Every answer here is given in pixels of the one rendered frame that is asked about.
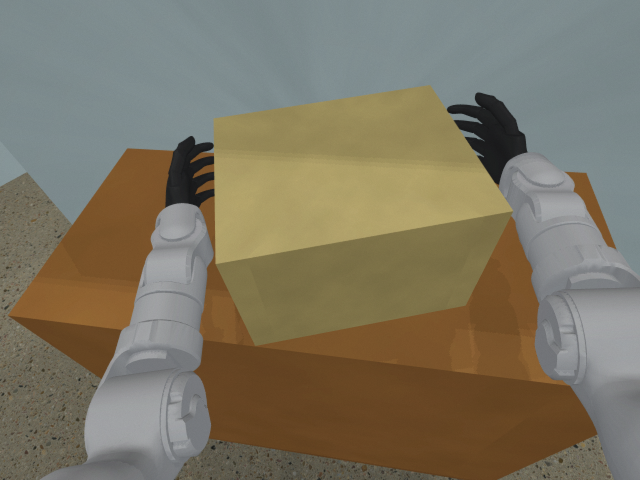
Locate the right robot forearm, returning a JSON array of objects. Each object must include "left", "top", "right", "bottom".
[{"left": 499, "top": 152, "right": 640, "bottom": 304}]

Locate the left robot forearm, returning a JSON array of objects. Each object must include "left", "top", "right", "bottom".
[{"left": 84, "top": 203, "right": 214, "bottom": 455}]

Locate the left robot upper arm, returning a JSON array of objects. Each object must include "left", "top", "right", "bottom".
[{"left": 40, "top": 367, "right": 211, "bottom": 480}]

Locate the right robot hand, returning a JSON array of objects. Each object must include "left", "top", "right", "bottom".
[{"left": 447, "top": 92, "right": 527, "bottom": 185}]

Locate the left robot hand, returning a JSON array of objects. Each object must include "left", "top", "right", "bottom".
[{"left": 165, "top": 136, "right": 215, "bottom": 208}]

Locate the pedestal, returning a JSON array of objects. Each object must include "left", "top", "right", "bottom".
[{"left": 8, "top": 148, "right": 617, "bottom": 480}]

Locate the carton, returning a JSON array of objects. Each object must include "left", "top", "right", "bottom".
[{"left": 214, "top": 85, "right": 513, "bottom": 346}]

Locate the right robot upper arm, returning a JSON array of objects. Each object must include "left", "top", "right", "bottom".
[{"left": 535, "top": 287, "right": 640, "bottom": 480}]

